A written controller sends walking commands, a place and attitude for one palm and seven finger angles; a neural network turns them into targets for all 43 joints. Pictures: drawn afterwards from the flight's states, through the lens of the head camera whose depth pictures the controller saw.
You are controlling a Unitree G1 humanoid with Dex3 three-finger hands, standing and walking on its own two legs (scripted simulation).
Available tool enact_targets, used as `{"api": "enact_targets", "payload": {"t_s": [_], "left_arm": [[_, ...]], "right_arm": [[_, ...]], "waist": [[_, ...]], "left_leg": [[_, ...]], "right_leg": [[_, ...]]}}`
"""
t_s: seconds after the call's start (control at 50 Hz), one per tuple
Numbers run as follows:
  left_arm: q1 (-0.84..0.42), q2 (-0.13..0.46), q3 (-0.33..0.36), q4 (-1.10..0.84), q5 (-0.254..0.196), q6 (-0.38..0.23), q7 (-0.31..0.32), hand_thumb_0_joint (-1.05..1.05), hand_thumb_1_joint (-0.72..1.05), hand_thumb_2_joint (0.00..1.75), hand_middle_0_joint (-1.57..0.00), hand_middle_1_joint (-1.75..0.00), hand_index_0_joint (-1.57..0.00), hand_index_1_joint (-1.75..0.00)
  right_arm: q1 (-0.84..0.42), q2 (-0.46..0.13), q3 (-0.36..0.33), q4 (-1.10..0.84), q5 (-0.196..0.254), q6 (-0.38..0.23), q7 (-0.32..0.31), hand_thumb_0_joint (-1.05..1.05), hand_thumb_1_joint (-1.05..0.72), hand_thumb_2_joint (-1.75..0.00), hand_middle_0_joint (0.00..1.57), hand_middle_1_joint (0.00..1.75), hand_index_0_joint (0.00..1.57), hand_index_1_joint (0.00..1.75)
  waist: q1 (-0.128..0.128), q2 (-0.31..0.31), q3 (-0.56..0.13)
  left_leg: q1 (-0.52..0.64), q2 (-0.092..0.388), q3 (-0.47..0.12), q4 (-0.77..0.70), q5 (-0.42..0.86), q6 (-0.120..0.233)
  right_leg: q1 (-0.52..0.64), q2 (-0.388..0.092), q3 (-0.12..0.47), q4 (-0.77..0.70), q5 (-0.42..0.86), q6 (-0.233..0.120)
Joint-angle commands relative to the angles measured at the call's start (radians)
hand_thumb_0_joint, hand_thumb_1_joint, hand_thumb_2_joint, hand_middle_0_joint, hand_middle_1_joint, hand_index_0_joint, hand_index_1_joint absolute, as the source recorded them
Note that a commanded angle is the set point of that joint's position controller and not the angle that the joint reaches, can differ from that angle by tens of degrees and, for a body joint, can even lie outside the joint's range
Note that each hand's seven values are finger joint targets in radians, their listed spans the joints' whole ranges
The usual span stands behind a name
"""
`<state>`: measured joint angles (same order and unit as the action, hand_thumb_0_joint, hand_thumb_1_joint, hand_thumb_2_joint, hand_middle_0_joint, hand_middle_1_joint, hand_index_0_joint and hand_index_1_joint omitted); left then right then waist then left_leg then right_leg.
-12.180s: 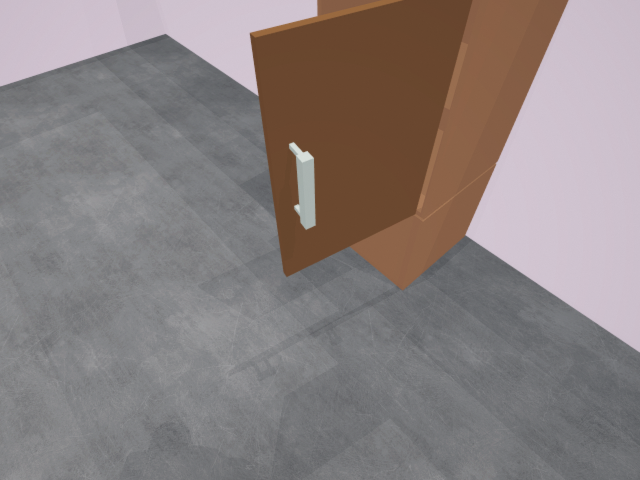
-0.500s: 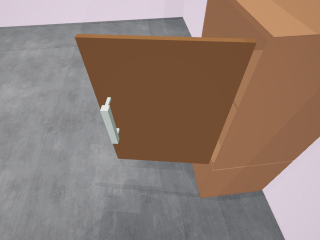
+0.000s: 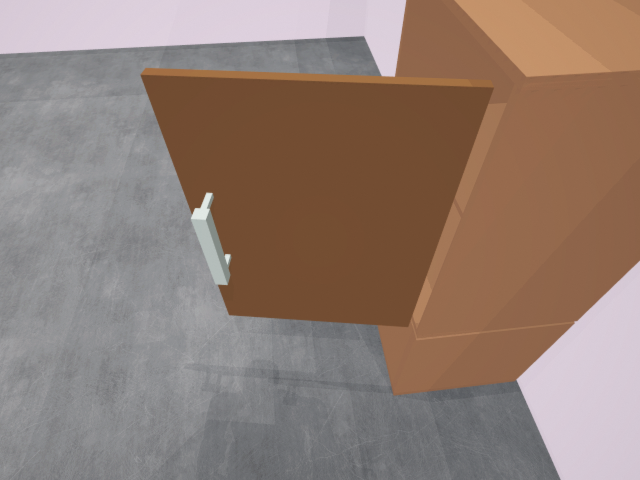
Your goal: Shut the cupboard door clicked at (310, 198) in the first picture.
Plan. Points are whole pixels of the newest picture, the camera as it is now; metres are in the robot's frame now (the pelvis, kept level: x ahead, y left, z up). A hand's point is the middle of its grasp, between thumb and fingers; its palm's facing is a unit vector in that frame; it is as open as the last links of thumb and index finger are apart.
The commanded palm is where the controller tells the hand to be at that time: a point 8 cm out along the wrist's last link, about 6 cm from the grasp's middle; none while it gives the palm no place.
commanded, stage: come to a stop and stand still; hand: left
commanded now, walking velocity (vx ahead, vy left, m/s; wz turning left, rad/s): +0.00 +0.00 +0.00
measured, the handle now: (215, 240) +0.48 +0.22 -0.03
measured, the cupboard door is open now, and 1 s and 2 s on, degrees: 79 79 79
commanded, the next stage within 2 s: look again from close up in 0.12 s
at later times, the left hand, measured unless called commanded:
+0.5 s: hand out of the picture +0.02 +0.16 -0.17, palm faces +0.02 -0.98 -0.20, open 7.4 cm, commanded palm none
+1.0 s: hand (187, 465) +0.15 +0.18 -0.08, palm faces +0.24 -0.95 -0.18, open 7.3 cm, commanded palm +0.11 +0.21 -0.07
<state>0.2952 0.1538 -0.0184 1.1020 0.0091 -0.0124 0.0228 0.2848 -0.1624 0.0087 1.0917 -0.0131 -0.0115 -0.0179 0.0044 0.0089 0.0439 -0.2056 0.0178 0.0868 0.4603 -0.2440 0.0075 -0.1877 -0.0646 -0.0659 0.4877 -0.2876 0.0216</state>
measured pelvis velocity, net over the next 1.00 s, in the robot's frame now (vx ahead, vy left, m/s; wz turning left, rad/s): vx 0.01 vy -0.02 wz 0.02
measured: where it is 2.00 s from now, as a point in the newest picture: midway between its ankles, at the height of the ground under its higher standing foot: outside the picture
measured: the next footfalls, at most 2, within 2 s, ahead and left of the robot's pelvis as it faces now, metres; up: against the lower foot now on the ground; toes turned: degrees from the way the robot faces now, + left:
none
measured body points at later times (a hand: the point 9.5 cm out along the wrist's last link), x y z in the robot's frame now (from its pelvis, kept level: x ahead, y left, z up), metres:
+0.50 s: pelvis +0.02 -0.01 +0.00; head +0.04 -0.02 +0.45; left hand +0.02 +0.21 -0.16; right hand +0.02 -0.24 -0.16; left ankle +0.00 +0.11 -0.74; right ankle -0.02 -0.13 -0.74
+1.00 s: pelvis +0.01 -0.02 -0.01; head +0.03 -0.03 +0.44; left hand +0.14 +0.23 -0.06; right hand +0.08 -0.26 -0.14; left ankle +0.00 +0.11 -0.74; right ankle -0.02 -0.13 -0.74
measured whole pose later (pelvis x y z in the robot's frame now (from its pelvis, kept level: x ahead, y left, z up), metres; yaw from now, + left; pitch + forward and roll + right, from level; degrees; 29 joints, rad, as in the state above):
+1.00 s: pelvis +0.01 -0.02 -0.01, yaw +1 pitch +1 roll +0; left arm 0.44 0.19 0.03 0.32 -0.15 -0.06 0.07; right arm 0.32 -0.22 0.00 0.93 0.03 -0.24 -0.09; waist 0.00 0.03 0.01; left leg -0.25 0.04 0.06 0.54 -0.30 -0.02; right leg -0.21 -0.05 -0.09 0.55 -0.35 0.00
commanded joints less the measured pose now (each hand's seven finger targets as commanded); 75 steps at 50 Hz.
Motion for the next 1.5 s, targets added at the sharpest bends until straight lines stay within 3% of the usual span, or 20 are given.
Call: {"api": "enact_targets", "payload": {"t_s": [0.0, 0.82, 0.84, 0.86, 0.88, 0.9, 0.92, 0.94, 0.96, 0.98, 1.02, 1.06, 1.08, 1.14, 1.2, 1.28, 1.3, 1.38, 1.42, 1.48], "left_arm": [[0.054, 0.120, 0.025, -0.023, 0.004, -0.014, 0.011, 0.00, 0.90, 0.90, -0.20, -0.30, -0.20, -0.30], [0.050, 0.115, 0.034, -0.009, 0.005, -0.014, 0.013, 0.00, 0.90, 0.90, -0.20, -0.30, -0.20, -0.30], [0.123, 0.125, 0.034, 0.022, 0.014, -0.033, 0.053, 0.00, 0.90, 0.90, -0.20, -0.30, -0.20, -0.30], [-0.750, 0.680, 0.388, -1.600, -0.138, -0.343, 0.031, 0.00, 0.90, 0.90, -0.20, -0.30, -0.20, -0.30], [-0.051, 0.218, 0.067, -1.215, -0.141, -0.241, 0.034, 0.00, 0.90, 0.90, -0.22, -0.32, -0.22, -0.32], [-0.091, 0.194, 0.081, -1.222, -0.177, -0.194, 0.071, 0.00, 0.90, 0.90, -0.24, -0.34, -0.24, -0.34], [0.155, -0.060, -0.036, -0.961, -0.174, -0.073, 0.058, 0.00, 0.90, 0.90, -0.25, -0.36, -0.25, -0.36], [-0.039, 0.010, -0.001, -1.131, -0.191, -0.105, 0.056, 0.00, 0.90, 0.90, -0.27, -0.38, -0.27, -0.38], [-0.007, 0.062, 0.076, -1.078, -0.176, -0.144, 0.042, 0.00, 0.90, 0.90, -0.29, -0.40, -0.29, -0.40], [-0.007, 0.039, 0.067, -1.005, -0.168, -0.199, 0.015, 0.00, 0.90, 0.90, -0.31, -0.42, -0.31, -0.42], [0.191, -0.023, 0.096, -0.779, -0.189, -0.311, -0.067, 0.00, 0.90, 0.90, -0.35, -0.46, -0.35, -0.46], [0.340, -0.025, 0.145, -0.768, -0.244, -0.467, -0.193, 0.00, 0.90, 0.90, -0.38, -0.50, -0.38, -0.50], [0.365, -0.007, 0.171, -0.779, -0.268, -0.540, -0.262, 0.00, 0.90, 0.90, -0.40, -0.52, -0.40, -0.52], [0.289, 0.111, 0.259, -0.818, -0.288, -0.686, -0.436, 0.00, 0.90, 0.90, -0.46, -0.58, -0.46, -0.58], [0.150, 0.207, 0.301, -1.057, -0.293, -0.673, -0.428, 0.00, 0.90, 0.90, -0.51, -0.64, -0.51, -0.64], [-0.041, 0.178, 0.232, -1.439, -0.316, -0.697, -0.332, 0.00, 0.90, 0.90, -0.58, -0.72, -0.58, -0.72], [-0.118, 0.186, 0.212, -1.516, -0.315, -0.702, -0.316, 0.00, 0.90, 0.90, -0.60, -0.74, -0.60, -0.74], [-0.084, 0.107, 0.066, -1.494, -0.283, -0.643, -0.330, 0.00, 0.90, 0.90, -0.68, -0.82, -0.68, -0.82], [-0.020, 0.119, 0.071, -1.387, -0.276, -0.542, -0.354, 0.00, 0.90, 0.90, -0.71, -0.86, -0.71, -0.86], [0.149, 0.140, 0.123, -1.268, -0.270, -0.352, -0.372, 0.00, 0.90, 0.90, -0.77, -0.92, -0.77, -0.92]], "right_arm": [[0.046, -0.080, -0.015, -0.021, 0.004, -0.022, -0.005, 0.00, -0.90, -0.90, 0.20, 0.30, 0.20, 0.30], [0.027, -0.077, -0.015, 0.023, 0.002, -0.019, -0.016, 0.00, -0.90, -0.90, 0.20, 0.30, 0.20, 0.30], [-0.071, -0.112, -0.025, -0.051, 0.012, -0.023, -0.004, 0.00, -0.90, -0.90, 0.20, 0.30, 0.20, 0.30], [0.044, -0.303, -0.051, -0.311, 0.015, -0.231, -0.116, 0.00, -0.90, -0.90, 0.20, 0.30, 0.20, 0.30], [-0.029, -0.194, -0.006, -0.318, 0.047, -0.288, -0.125, 0.00, -0.90, -0.90, 0.20, 0.30, 0.20, 0.30], [-0.068, -0.195, -0.004, -0.291, 0.048, -0.313, -0.105, 0.00, -0.90, -0.90, 0.20, 0.30, 0.20, 0.30], [-0.081, -0.163, -0.017, -0.268, 0.063, -0.327, -0.075, 0.00, -0.90, -0.90, 0.20, 0.30, 0.20, 0.30], [-0.059, -0.203, -0.046, -0.327, 0.065, -0.342, -0.067, 0.00, -0.90, -0.90, 0.20, 0.30, 0.20, 0.30], [-0.061, -0.208, -0.067, -0.358, 0.048, -0.346, -0.064, 0.00, -0.90, -0.90, 0.20, 0.30, 0.20, 0.30], [-0.070, -0.214, -0.072, -0.377, 0.033, -0.353, -0.055, 0.00, -0.90, -0.90, 0.20, 0.30, 0.20, 0.30], [-0.103, -0.191, -0.082, -0.438, 0.026, -0.358, -0.034, 0.00, -0.90, -0.90, 0.20, 0.30, 0.20, 0.30], [-0.124, -0.186, -0.102, -0.488, 0.014, -0.360, -0.007, 0.00, -0.90, -0.90, 0.20, 0.30, 0.20, 0.30], [-0.136, -0.188, -0.110, -0.516, 0.014, -0.355, 0.005, 0.00, -0.90, -0.90, 0.20, 0.30, 0.20, 0.30], [-0.163, -0.198, -0.121, -0.597, 0.027, -0.342, 0.034, 0.00, -0.90, -0.90, 0.20, 0.30, 0.20, 0.30], [-0.192, -0.196, -0.120, -0.673, 0.028, -0.318, 0.028, 0.00, -0.90, -0.90, 0.20, 0.30, 0.20, 0.30], [-0.170, -0.185, -0.102, -0.719, 0.026, -0.316, 0.002, 0.00, -0.90, -0.90, 0.20, 0.30, 0.20, 0.30], [-0.152, -0.189, -0.096, -0.714, 0.024, -0.313, -0.010, 0.00, -0.90, -0.90, 0.20, 0.30, 0.20, 0.30], [-0.119, -0.208, -0.083, -0.694, 0.033, -0.317, -0.041, 0.00, -0.90, -0.90, 0.20, 0.30, 0.20, 0.30], [-0.111, -0.209, -0.077, -0.697, 0.044, -0.306, -0.053, 0.00, -0.90, -0.90, 0.20, 0.30, 0.20, 0.30], [-0.125, -0.202, -0.081, -0.737, 0.065, -0.267, -0.059, 0.00, -0.90, -0.90, 0.20, 0.30, 0.20, 0.30]], "waist": [[0.004, -0.024, 0.013], [0.009, -0.024, 0.016], [0.035, -0.075, 0.035], [-0.129, -0.009, -0.391], [-0.028, 0.353, -0.467], [0.009, 0.281, -0.402], [-0.021, 0.151, -0.243], [-0.049, 0.102, -0.133], [-0.062, -0.005, -0.077], [-0.075, -0.138, -0.010], [-0.012, -0.326, 0.030], [0.052, -0.396, -0.069], [0.068, -0.380, -0.139], [0.080, -0.128, -0.294], [0.093, 0.122, -0.379], [0.017, 0.170, -0.462], [-0.020, 0.107, -0.445], [-0.073, 0.086, -0.366], [-0.071, 0.028, -0.338], [-0.015, -0.075, -0.351]], "left_leg": [[0.016, 0.080, -0.076, -0.083, 0.144, 0.019], [0.058, 0.088, -0.067, -0.095, 0.230, 0.007], [-0.044, 0.097, -0.040, 0.144, 0.205, -0.023], [0.359, 0.057, -0.004, 0.097, 0.365, 0.032], [0.309, -0.005, -0.011, 0.048, 0.549, 0.041], [0.250, 0.023, -0.045, 0.044, 0.579, -0.002], [0.128, 0.029, -0.058, 0.034, 0.518, 0.015], [0.049, 0.017, -0.081, 0.062, 0.377, 0.011], [-0.032, 0.004, -0.084, 0.094, 0.294, 0.011], [-0.131, -0.014, -0.093, 0.141, 0.200, 0.010], [-0.315, -0.030, -0.099, 0.227, 0.065, -0.005], [-0.443, -0.042, -0.087, 0.324, 0.002, -0.021], [-0.485, -0.048, -0.076, 0.372, -0.001, -0.028], [-0.573, -0.062, -0.055, 0.515, 0.025, -0.031], [-0.596, -0.055, -0.035, 0.577, -0.036, -0.008], [-0.555, -0.025, -0.082, 0.626, -0.104, 0.015], [-0.587, -0.012, -0.101, 0.643, -0.143, 0.021], [-0.633, 0.001, -0.133, 0.658, -0.241, 0.025], [-0.677, -0.001, -0.140, 0.652, -0.274, 0.023], [-0.712, -0.011, -0.131, 0.610, -0.283, 0.018]], "right_leg": [[-0.026, -0.058, 0.065, -0.100, 0.142, -0.045], [0.021, -0.057, 0.058, -0.116, 0.270, -0.050], [0.004, -0.126, 0.153, -0.127, 0.686, -0.020], [0.004, -0.011, 0.059, 0.018, 0.641, -0.024], [0.002, 0.057, 0.005, 0.122, 0.438, -0.041], [-0.024, 0.059, -0.023, 0.044, 0.284, -0.047], [-0.073, 0.049, -0.030, 0.034, 0.270, -0.031], [-0.104, 0.037, -0.028, 0.038, 0.307, -0.022], [-0.183, 0.041, -0.049, 0.053, 0.262, -0.019], [-0.285, 0.049, -0.058, 0.084, 0.202, -0.012], [-0.393, 0.043, -0.047, 0.156, 0.061, -0.012], [-0.406, 0.032, 0.000, 0.251, 0.039, -0.012], [-0.387, 0.025, 0.024, 0.301, 0.078, -0.014], [-0.404, 0.001, 0.088, 0.452, 0.167, -0.040], [-0.511, 0.021, 0.107, 0.509, -0.037, -0.057], [-0.626, 0.048, 0.099, 0.529, -0.156, -0.054], [-0.659, 0.061, 0.102, 0.530, -0.208, -0.051], [-0.744, 0.078, 0.069, 0.535, -0.278, -0.049], [-0.732, 0.077, 0.067, 0.511, -0.320, -0.043], [-0.657, 0.064, 0.078, 0.459, -0.378, -0.033]]}}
